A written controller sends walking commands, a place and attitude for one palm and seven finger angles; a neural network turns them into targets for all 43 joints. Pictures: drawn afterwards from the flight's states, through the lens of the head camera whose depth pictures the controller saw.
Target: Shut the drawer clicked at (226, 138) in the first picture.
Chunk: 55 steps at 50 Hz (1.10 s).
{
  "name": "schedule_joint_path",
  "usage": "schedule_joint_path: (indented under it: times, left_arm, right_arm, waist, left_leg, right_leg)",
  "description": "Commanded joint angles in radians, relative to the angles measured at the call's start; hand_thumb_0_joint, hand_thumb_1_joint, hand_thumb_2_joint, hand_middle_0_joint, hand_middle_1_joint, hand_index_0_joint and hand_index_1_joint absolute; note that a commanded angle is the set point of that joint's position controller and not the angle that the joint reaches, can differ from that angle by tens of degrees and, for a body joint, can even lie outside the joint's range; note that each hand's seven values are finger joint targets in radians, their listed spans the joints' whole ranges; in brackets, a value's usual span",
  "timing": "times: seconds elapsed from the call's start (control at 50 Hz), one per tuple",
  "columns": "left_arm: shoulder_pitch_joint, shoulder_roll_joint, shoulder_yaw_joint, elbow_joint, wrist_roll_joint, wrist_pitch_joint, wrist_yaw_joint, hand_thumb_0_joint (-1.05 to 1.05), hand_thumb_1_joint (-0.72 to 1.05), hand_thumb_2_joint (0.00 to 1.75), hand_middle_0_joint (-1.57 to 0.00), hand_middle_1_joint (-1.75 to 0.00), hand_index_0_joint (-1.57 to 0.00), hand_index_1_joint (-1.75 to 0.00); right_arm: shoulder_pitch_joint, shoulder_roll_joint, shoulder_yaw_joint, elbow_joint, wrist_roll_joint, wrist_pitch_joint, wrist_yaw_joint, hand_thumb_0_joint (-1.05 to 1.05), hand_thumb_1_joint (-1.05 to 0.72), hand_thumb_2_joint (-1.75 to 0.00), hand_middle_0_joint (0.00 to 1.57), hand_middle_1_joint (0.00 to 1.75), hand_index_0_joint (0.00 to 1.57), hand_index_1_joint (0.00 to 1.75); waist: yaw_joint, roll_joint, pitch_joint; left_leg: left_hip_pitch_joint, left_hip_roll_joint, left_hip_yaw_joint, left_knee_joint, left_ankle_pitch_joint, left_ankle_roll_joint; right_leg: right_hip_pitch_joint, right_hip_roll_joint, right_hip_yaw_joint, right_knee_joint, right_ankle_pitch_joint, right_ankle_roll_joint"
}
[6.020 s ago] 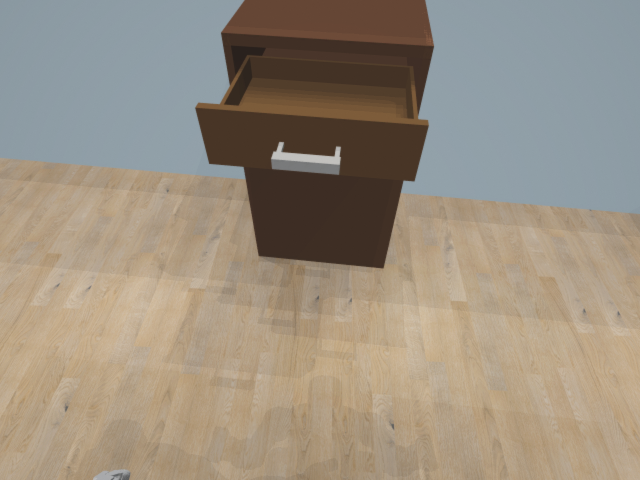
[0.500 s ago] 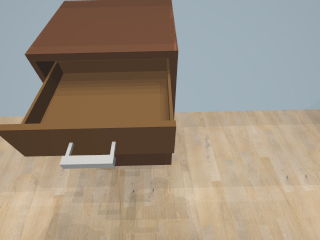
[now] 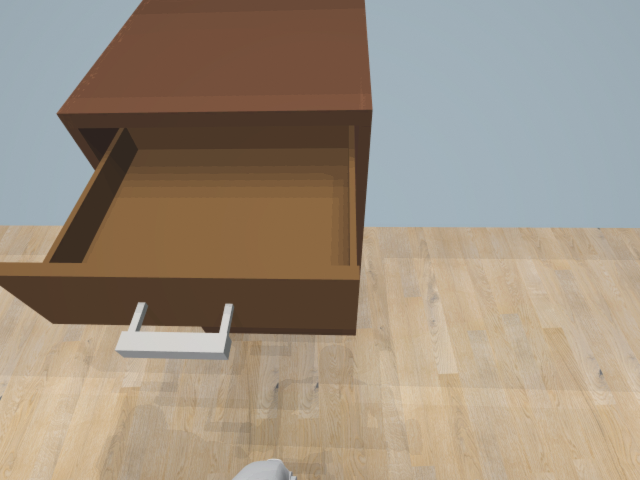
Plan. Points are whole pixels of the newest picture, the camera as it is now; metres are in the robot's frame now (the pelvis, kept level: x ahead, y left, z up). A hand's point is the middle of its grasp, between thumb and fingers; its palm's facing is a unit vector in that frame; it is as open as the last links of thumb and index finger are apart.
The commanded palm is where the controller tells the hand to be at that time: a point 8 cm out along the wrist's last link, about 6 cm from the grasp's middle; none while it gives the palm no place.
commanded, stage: come to a stop and stand still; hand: left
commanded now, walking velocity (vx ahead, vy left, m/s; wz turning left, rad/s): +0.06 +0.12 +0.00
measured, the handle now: (179, 328) +0.29 +0.21 +0.01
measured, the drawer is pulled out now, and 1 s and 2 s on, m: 0.29 0.29 0.29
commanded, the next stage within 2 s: look again from close up in 0.84 s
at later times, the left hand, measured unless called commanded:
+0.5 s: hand out of the picture +0.02 +0.24 -0.16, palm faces +0.00 -0.98 -0.22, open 7.4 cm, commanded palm none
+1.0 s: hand out of the picture -0.05 +0.24 -0.16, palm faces +0.01 -0.99 -0.16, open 7.4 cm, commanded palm none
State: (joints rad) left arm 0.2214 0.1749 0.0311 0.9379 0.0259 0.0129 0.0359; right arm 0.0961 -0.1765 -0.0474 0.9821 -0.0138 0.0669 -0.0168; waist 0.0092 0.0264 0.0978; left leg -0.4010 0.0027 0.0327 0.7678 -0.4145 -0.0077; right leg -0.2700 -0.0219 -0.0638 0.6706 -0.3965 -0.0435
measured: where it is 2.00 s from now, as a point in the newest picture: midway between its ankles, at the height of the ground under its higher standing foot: outside the picture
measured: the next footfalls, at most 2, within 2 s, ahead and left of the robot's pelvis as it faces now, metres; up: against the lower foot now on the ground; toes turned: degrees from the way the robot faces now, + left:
left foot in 0.28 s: +0.01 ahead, +0.13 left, +0.00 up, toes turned +0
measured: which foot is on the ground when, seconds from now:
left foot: up 0.00-0.26, down 0.28-1.00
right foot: down 0.00-1.00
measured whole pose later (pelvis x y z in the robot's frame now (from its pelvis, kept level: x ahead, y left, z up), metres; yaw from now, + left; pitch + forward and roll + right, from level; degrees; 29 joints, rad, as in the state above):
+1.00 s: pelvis -0.03 +0.08 +0.02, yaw -1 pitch -1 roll +0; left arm 0.36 0.16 -0.01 1.05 0.02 0.01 0.03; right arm 0.30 -0.15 0.00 1.05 -0.01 0.00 -0.01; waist 0.01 -0.03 0.02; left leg -0.18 -0.09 0.08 0.43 -0.24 0.11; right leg -0.21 -0.06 0.02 0.45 -0.23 0.04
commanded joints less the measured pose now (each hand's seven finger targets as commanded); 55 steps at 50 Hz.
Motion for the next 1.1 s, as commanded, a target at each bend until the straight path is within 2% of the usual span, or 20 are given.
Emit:
schedule_joint_path:
  times: [0.0,0.06,0.12,0.16,0.22,0.24,0.26,0.28,0.3,0.36,0.38,0.42,0.44,0.48,0.52,0.62,0.72,0.84,0.98,1.08]
  left_arm:
    - [0.018,0.140,0.023,-0.050,0.005,-0.023,0.013,0.00,0.90,0.90,-0.20,-0.30,-0.20,-0.30]
    - [0.096,0.165,0.035,-0.034,0.002,-0.031,0.019,0.00,0.90,0.90,-0.20,-0.30,-0.20,-0.30]
    - [0.124,0.180,0.044,-0.022,0.002,-0.025,0.022,0.00,0.90,0.90,-0.20,-0.30,-0.20,-0.30]
    - [0.090,0.187,0.049,-0.022,0.000,-0.019,0.022,0.00,0.90,0.90,-0.20,-0.30,-0.20,-0.30]
    - [0.018,0.167,0.044,-0.036,-0.012,-0.010,0.019,0.00,0.90,0.90,-0.20,-0.30,-0.20,-0.30]
    - [0.125,0.165,0.032,-0.007,-0.014,-0.048,0.048,0.00,0.90,0.90,-0.20,-0.30,-0.20,-0.30]
    - [0.084,0.165,0.023,-0.023,-0.007,-0.046,0.044,0.00,0.90,0.90,-0.20,-0.30,-0.20,-0.30]
    - [0.091,0.152,0.024,-0.040,-0.007,-0.041,0.041,0.00,0.90,0.90,-0.20,-0.30,-0.20,-0.30]
    - [0.073,0.156,0.017,-0.031,-0.007,-0.039,0.037,0.00,0.90,0.90,-0.20,-0.30,-0.20,-0.30]
    - [0.037,0.138,0.001,-0.033,-0.006,-0.012,0.021,0.00,0.90,0.90,-0.20,-0.30,-0.20,-0.30]
    - [0.041,0.126,-0.005,-0.023,-0.005,-0.007,0.019,0.00,0.90,0.90,-0.20,-0.30,-0.20,-0.30]
    - [0.059,0.111,-0.011,-0.016,-0.003,0.000,0.010,0.00,0.90,0.90,-0.20,-0.30,-0.20,-0.30]
    - [0.060,0.111,-0.013,-0.017,-0.002,0.000,0.007,0.00,0.90,0.90,-0.20,-0.30,-0.20,-0.30]
    - [0.067,0.108,-0.012,-0.020,-0.003,0.007,0.002,0.00,0.90,0.90,-0.20,-0.30,-0.20,-0.30]
    - [0.095,0.101,-0.015,-0.015,-0.001,0.007,0.000,0.00,0.90,0.90,-0.20,-0.30,-0.20,-0.30]
    - [0.113,0.097,-0.014,-0.013,-0.002,-0.001,-0.002,0.00,0.90,0.90,-0.20,-0.30,-0.20,-0.30]
    - [0.130,0.087,-0.018,0.008,-0.004,-0.008,-0.001,0.00,0.90,0.90,-0.20,-0.30,-0.20,-0.30]
    - [0.158,0.073,-0.027,0.050,-0.005,-0.018,0.002,0.00,0.90,0.90,-0.20,-0.30,-0.20,-0.30]
    - [0.171,0.063,-0.030,0.083,-0.010,-0.027,0.008,0.00,0.90,0.90,-0.20,-0.30,-0.20,-0.30]
    - [0.167,0.058,-0.030,0.097,-0.011,-0.023,0.012,0.00,0.90,0.90,-0.20,-0.30,-0.20,-0.30]
  right_arm:
    - [0.024,-0.066,-0.025,-0.040,-0.003,-0.009,0.000,0.00,-0.90,-0.90,0.20,0.30,0.20,0.30]
    - [0.023,-0.078,-0.020,-0.038,0.008,-0.029,0.000,0.00,-0.90,-0.90,0.20,0.30,0.20,0.30]
    - [-0.012,-0.070,-0.012,-0.054,0.011,-0.035,-0.003,0.00,-0.90,-0.90,0.20,0.30,0.20,0.30]
    - [0.022,-0.068,-0.011,-0.047,0.013,-0.037,-0.004,0.00,-0.90,-0.90,0.20,0.30,0.20,0.30]
    - [0.132,-0.075,-0.006,-0.004,0.008,-0.049,-0.009,0.00,-0.90,-0.90,0.20,0.30,0.20,0.30]
    - [0.114,-0.150,-0.019,-0.064,0.007,-0.079,-0.001,0.00,-0.90,-0.90,0.20,0.30,0.20,0.30]
    - [0.114,-0.138,-0.007,-0.090,0.006,-0.081,-0.001,0.00,-0.90,-0.90,0.20,0.30,0.20,0.30]
    - [0.136,-0.096,-0.001,-0.084,-0.007,-0.075,-0.003,0.00,-0.90,-0.90,0.20,0.30,0.20,0.30]
    - [0.132,-0.090,0.003,-0.077,-0.004,-0.070,-0.007,0.00,-0.90,-0.90,0.20,0.30,0.20,0.30]
    - [0.126,-0.114,0.013,-0.089,-0.003,-0.066,-0.002,0.00,-0.90,-0.90,0.20,0.30,0.20,0.30]
    - [0.126,-0.129,0.017,-0.090,-0.003,-0.067,-0.003,0.00,-0.90,-0.90,0.20,0.30,0.20,0.30]
    - [0.122,-0.138,0.021,-0.100,-0.003,-0.068,0.001,0.00,-0.90,-0.90,0.20,0.30,0.20,0.30]
    - [0.129,-0.144,0.019,-0.103,-0.004,-0.068,0.004,0.00,-0.90,-0.90,0.20,0.30,0.20,0.30]
    - [0.145,-0.159,0.016,-0.100,-0.008,-0.070,0.003,0.00,-0.90,-0.90,0.20,0.30,0.20,0.30]
    - [0.145,-0.158,0.015,-0.099,-0.004,-0.072,0.004,0.00,-0.90,-0.90,0.20,0.30,0.20,0.30]
    - [0.171,-0.153,0.010,-0.081,-0.002,-0.075,0.003,0.00,-0.90,-0.90,0.20,0.30,0.20,0.30]
    - [0.191,-0.137,0.013,-0.049,0.000,-0.079,0.002,0.00,-0.90,-0.90,0.20,0.30,0.20,0.30]
    - [0.218,-0.117,0.020,-0.004,0.004,-0.086,0.001,0.00,-0.90,-0.90,0.20,0.30,0.20,0.30]
    - [0.231,-0.098,0.026,0.036,0.008,-0.099,-0.006,0.00,-0.90,-0.90,0.20,0.30,0.20,0.30]
    - [0.229,-0.091,0.029,0.055,0.009,-0.102,-0.012,0.00,-0.90,-0.90,0.20,0.30,0.20,0.30]
  waist:
    - [-0.018,-0.160,-0.030]
    - [0.027,-0.177,-0.147]
    - [0.051,-0.193,-0.169]
    - [0.035,-0.188,-0.179]
    - [-0.023,-0.143,-0.190]
    - [-0.007,-0.044,-0.347]
    - [-0.029,0.033,-0.307]
    - [-0.013,0.036,-0.305]
    - [-0.024,0.028,-0.266]
    - [-0.014,0.087,-0.090]
    - [-0.008,0.066,-0.024]
    - [-0.001,0.018,0.057]
    - [-0.003,0.000,0.080]
    - [0.001,0.065,0.071]
    - [0.010,0.056,0.051]
    - [0.007,-0.010,-0.037]
    - [0.002,0.009,-0.029]
    - [-0.001,-0.015,-0.020]
    - [-0.006,-0.013,-0.066]
    - [-0.005,-0.003,-0.046]
  left_leg:
    - [-0.051,-0.006,-0.053,0.243,-0.083,-0.011]
    - [-0.090,-0.019,-0.013,0.095,-0.094,-0.031]
    - [-0.054,-0.030,-0.010,-0.010,-0.061,-0.032]
    - [0.020,-0.028,-0.004,-0.136,-0.008,-0.029]
    - [0.293,-0.002,0.001,-0.403,0.315,-0.011]
    - [0.302,0.070,-0.002,-0.206,0.339,0.003]
    - [0.251,0.062,-0.018,-0.201,0.400,-0.004]
    - [0.230,0.069,-0.018,-0.214,0.319,0.012]
    - [0.224,0.066,-0.028,-0.203,0.342,0.014]
    - [0.171,0.118,-0.120,-0.310,0.415,0.044]
    - [0.100,0.129,-0.150,-0.348,0.352,0.058]
    - [0.011,0.115,-0.175,-0.436,0.087,0.063]
    - [-0.014,0.107,-0.180,-0.468,-0.016,0.063]
    - [-0.018,0.126,-0.216,-0.540,-0.099,0.068]
    - [-0.010,0.131,-0.227,-0.564,-0.138,0.073]
    - [0.085,0.133,-0.234,-0.552,-0.095,0.076]
    - [0.110,0.124,-0.226,-0.557,-0.071,0.069]
    - [0.136,0.110,-0.199,-0.536,0.020,0.065]
    - [0.230,0.101,-0.149,-0.463,0.299,0.065]
    - [0.247,0.100,-0.131,-0.439,0.408,0.061]
  right_leg:
    - [0.028,-0.254,0.273,-0.290,0.729,-0.165]
    - [0.323,-0.254,0.237,-0.191,1.076,-0.157]
    - [0.356,-0.265,0.265,-0.178,1.069,-0.166]
    - [0.324,-0.262,0.254,-0.166,1.009,-0.153]
    - [0.150,-0.181,0.185,-0.117,0.736,-0.057]
    - [0.240,-0.169,0.180,-0.102,0.876,-0.012]
    - [0.224,-0.179,0.174,-0.086,0.840,-0.022]
    - [0.216,-0.190,0.197,-0.108,0.795,-0.029]
    - [0.179,-0.184,0.175,-0.112,0.767,-0.039]
    - [0.052,-0.085,0.103,-0.158,0.265,-0.012]
    - [0.055,-0.058,0.077,-0.178,0.143,0.002]
    - [0.046,-0.045,0.075,-0.207,0.061,0.006]
    - [0.038,-0.045,0.077,-0.213,0.053,0.006]
    - [0.040,-0.029,0.050,-0.168,0.065,0.014]
    - [0.049,-0.031,0.042,-0.164,0.079,0.021]
    - [0.031,-0.035,0.062,-0.180,0.095,0.022]
    - [0.013,-0.043,0.083,-0.210,0.106,0.019]
    - [0.018,-0.060,0.107,-0.245,0.157,0.017]
    - [0.039,-0.076,0.112,-0.253,0.264,0.023]
    - [0.043,-0.076,0.108,-0.252,0.284,0.030]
